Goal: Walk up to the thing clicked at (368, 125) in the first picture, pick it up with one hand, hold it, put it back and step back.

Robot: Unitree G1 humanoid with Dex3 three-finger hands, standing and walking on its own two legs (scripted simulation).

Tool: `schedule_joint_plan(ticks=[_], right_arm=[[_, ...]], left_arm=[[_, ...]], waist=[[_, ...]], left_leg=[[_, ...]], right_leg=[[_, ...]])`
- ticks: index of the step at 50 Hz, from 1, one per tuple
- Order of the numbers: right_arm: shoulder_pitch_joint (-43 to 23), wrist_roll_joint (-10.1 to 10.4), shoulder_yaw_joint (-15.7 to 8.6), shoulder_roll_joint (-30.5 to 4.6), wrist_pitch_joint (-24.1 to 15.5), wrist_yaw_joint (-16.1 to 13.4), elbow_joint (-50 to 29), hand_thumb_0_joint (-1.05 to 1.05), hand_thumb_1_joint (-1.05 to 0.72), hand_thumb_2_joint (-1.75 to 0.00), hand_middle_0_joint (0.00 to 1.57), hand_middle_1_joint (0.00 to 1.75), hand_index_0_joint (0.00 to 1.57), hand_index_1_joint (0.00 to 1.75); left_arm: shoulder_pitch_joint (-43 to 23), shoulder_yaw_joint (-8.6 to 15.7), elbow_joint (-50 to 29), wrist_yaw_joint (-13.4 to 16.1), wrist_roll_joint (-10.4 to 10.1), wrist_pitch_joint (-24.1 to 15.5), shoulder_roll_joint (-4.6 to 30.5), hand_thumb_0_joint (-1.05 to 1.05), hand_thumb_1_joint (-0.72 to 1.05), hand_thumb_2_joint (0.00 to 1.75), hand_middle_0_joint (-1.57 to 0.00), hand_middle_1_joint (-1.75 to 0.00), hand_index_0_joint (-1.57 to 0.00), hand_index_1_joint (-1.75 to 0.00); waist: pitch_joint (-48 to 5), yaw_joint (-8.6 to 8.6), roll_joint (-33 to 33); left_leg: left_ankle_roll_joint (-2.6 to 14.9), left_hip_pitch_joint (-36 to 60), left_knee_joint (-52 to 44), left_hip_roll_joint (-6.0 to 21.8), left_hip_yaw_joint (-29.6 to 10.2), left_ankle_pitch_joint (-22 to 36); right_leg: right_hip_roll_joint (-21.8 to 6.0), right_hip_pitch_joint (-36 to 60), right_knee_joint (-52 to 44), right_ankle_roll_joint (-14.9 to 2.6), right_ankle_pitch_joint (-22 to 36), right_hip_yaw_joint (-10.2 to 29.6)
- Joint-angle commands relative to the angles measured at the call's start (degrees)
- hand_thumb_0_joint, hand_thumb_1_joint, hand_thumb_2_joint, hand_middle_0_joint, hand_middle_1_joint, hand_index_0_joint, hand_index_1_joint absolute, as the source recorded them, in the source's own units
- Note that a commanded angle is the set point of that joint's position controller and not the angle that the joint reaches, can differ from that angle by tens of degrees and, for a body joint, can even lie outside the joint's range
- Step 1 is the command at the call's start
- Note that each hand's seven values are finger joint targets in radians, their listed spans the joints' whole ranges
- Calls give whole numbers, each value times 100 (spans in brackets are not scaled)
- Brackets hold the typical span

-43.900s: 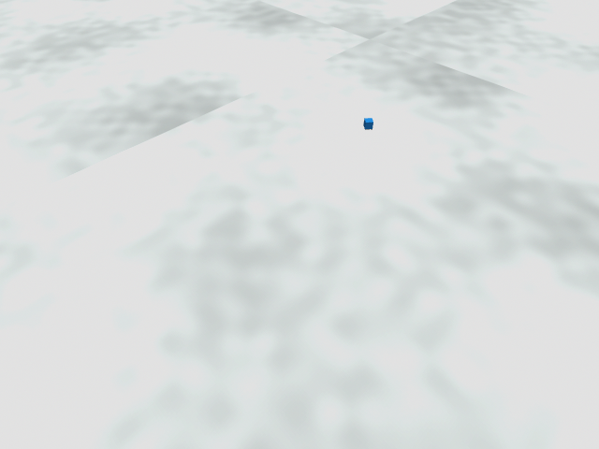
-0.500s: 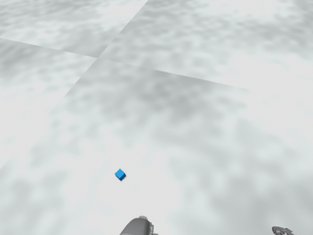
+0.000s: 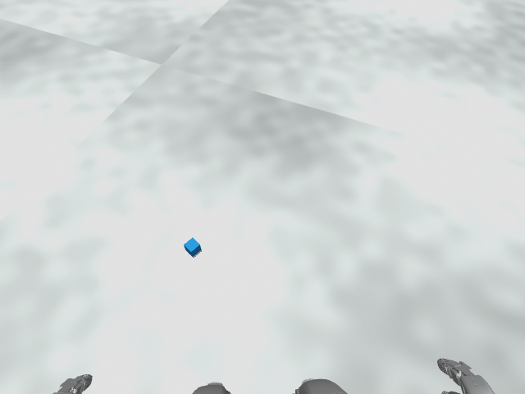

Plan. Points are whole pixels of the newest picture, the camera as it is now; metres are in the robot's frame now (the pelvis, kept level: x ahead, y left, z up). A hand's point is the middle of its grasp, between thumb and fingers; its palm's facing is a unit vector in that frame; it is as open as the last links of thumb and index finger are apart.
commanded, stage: step back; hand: left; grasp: from above
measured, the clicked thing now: (192, 247) +0.70 +0.27 -0.74
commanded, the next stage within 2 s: stand in 1.94 s
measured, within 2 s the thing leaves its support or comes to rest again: neither
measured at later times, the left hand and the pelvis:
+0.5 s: hand out of the picture -0.06 +0.27 -0.15, palm faces +0.06 -0.91 -0.40, open 7.4 cm; pelvis -0.17 -0.01 -0.01, yaw +4 degrees
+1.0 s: hand out of the picture -0.28 +0.23 -0.14, palm faces +0.02 -0.91 -0.42, open 7.4 cm; pelvis -0.33 -0.04 +0.00, yaw +0 degrees
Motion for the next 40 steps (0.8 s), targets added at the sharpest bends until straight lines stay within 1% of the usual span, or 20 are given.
schedule_joint_plan(ticks=[1, 3, 4, 5, 6, 7, 9, 10, 16, 18, 20, 21, 22, 23, 24, 27, 32, 35, 39, 40], right_arm=[[147, -21, -456, -1632, -35, -85, -399, 0, -90, -90, 20, 30, 20, 30], [-78, 56, -463, -1688, 40, -53, -456, 0, -90, -90, 20, 30, 20, 30], [-48, 94, -404, -1488, 63, -39, -455, 0, -90, -90, 20, 30, 20, 30], [-66, 135, -324, -1142, 65, -29, -577, 0, -90, -90, 20, 30, 20, 30], [-297, 123, -387, -1203, 90, -143, -604, 0, -90, -90, 20, 30, 20, 30], [-203, 115, -422, -1389, 113, -151, -490, 0, -90, -90, 20, 30, 20, 30], [227, 173, -405, -1333, 88, -127, -257, 0, -90, -90, 20, 30, 20, 30], [351, 172, -388, -1312, 70, -125, -218, 0, -90, -90, 20, 30, 20, 30], [178, 56, -323, -1192, 3, -116, -326, 0, -90, -90, 20, 30, 20, 30], [464, 27, -347, -1172, 0, -98, -232, 0, -90, -90, 20, 30, 20, 30], [946, 13, -398, -1157, -26, -72, 6, 0, -90, -90, 20, 30, 20, 30], [981, -23, -440, -1245, -50, -82, 40, 0, -90, -90, 20, 30, 20, 30], [799, -129, -559, -1726, -51, -62, -34, 0, -90, -90, 20, 30, 20, 30], [491, -73, -633, -2345, -20, 17, -201, 0, -90, -90, 20, 30, 20, 30], [363, -116, -652, -2248, -58, -1, -218, 0, -90, -90, 20, 30, 20, 30], [-237, -94, -407, -1583, -88, -102, -273, 0, -90, -90, 20, 30, 20, 30], [108, -63, -419, -1423, -44, -76, -288, 0, -90, -90, 20, 30, 20, 30], [208, -71, -481, -1620, -5, -61, -275, 0, -90, -90, 20, 30, 20, 30], [-88, -14, -454, -1668, 125, 4, -255, 0, -90, -90, 20, 30, 20, 30], [14, 3, -360, -1348, 127, 23, -268, 0, -90, -90, 20, 30, 20, 30]], left_arm=[[332, 296, -298, 2, 15, -228, 914, 0, 90, 90, -20, -30, -20, -30], [901, 325, -15, -12, 59, -258, 903, 0, 90, 90, -20, -30, -20, -30], [972, 370, -3, -5, 138, -301, 1115, 0, 90, 90, -20, -30, -20, -30], [830, 513, -107, -13, 181, -327, 1621, 0, 90, 90, -20, -30, -20, -30], [386, 604, -331, -22, 169, -299, 2199, 0, 90, 90, -20, -30, -20, -30], [103, 532, -462, -1, 140, -334, 1937, 0, 90, 90, -20, -30, -20, -30], [-505, 375, -555, 61, 125, -331, 1427, 0, 90, 90, -20, -30, -20, -30], [-582, 400, -585, 73, 163, -318, 1402, 0, 90, 90, -20, -30, -20, -30], [200, 358, -544, 162, 175, -239, 1300, 0, 90, 90, -20, -30, -20, -30], [80, 342, -591, 151, 122, -201, 1387, 0, 90, 90, -20, -30, -20, -30], [-110, 290, -657, 107, 46, -127, 1395, 0, 90, 90, -20, -30, -20, -30], [-69, 209, -676, 89, 23, -93, 1239, 0, 90, 90, -20, -30, -20, -30], [147, 142, -687, 68, 12, -81, 1013, 0, 90, 90, -20, -30, -20, -30], [-407, 235, -779, 153, -32, -97, 1159, 0, 90, 90, -20, -30, -20, -30], [-595, 312, -685, 202, 66, -79, 1235, 0, 90, 90, -20, -30, -20, -30], [102, 263, -303, 159, -78, -51, 1101, 0, 90, 90, -20, -30, -20, -30], [228, 231, -249, 69, 39, -101, 999, 0, 90, 90, -20, -30, -20, -30], [253, 180, -217, 37, 47, -171, 997, 0, 90, 90, -20, -30, -20, -30], [1156, 220, 385, -15, 104, -307, 946, 0, 90, 90, -20, -30, -20, -30], [1100, 321, 385, -11, 197, -340, 1234, 0, 90, 90, -20, -30, -20, -30]], waist=[[-1443, -146, 1256], [-1586, 142, 1256], [-1553, 139, 842], [-1293, 107, -651], [-1012, 370, -1478], [-760, 186, -1022], [-649, -184, -375], [-676, -193, -613], [-1127, 337, -972], [-1310, 218, -1128], [-1498, -38, -881], [-1476, -89, -597], [-1442, 22, 587], [-1288, -281, 1672], [-1020, -336, 1303], [-878, 211, 635], [-1019, -85, 922], [-1355, -164, 1150], [-1576, 229, 1141], [-1328, 144, 359]], left_leg=[[1109, 1217, -470, 1137, -1189, 2091], [804, 653, -268, 1059, -1103, 1561], [488, -26, 80, 803, -1028, 828], [65, -1245, 1140, -250, -633, -849], [-117, -956, 2596, -681, -682, -2276], [-148, -762, 3299, -589, -1119, -2094], [-120, -765, 3636, -872, -1121, -1448], [-186, -638, 3730, -865, -942, -1343], [-266, -894, 1626, -496, -512, -1802], [-172, -361, 725, -350, -259, -1641], [-57, 557, -831, -394, 80, -399], [62, 886, -1255, -145, -316, 194], [488, 1470, -1410, 1011, -1932, 759], [1426, 487, -1632, 2021, -2969, 1519], [1692, -135, -1715, 2191, -3189, 1556], [1152, 221, -1147, 1319, -1462, 2303], [1285, 1266, -1033, 1216, -1321, 1916], [1295, 1497, -989, 1372, -1393, 1352], [749, 573, -568, 1051, -985, 271], [409, -428, -1, 622, -761, -597]], right_leg=[[-222, 333, -1962, -76, 543, -425], [-194, 1202, -3223, -241, 1523, -661], [-508, 1553, -3366, -361, 1671, -23], [-1648, 1605, -3691, -800, 1723, 1721], [-2777, 156, -4043, -1819, 2071, 2698], [-2755, -286, -4042, -1848, 2230, 2589], [-1859, -119, -3491, -1319, 3227, 1011], [-1794, -130, -3430, -1309, 3156, 823], [-1915, 1765, -2913, -1377, 4084, 818], [-1966, 1682, -2753, -1309, 4136, 838], [-1727, 1297, -2279, -1024, 3879, 530], [-1510, 850, -2106, -739, 3204, 427], [-826, -410, -1255, -378, 1696, -49], [-41, -500, -64, -162, -711, -401], [4, -289, 922, -181, -833, 327], [163, -634, 1784, -242, 9, 486], [12, -648, 464, 85, -19, 85], [-289, -176, -967, 27, 7, -251], [-243, 1382, -3576, -341, 1112, -675], [-678, 1665, -3738, -474, 806, 315]])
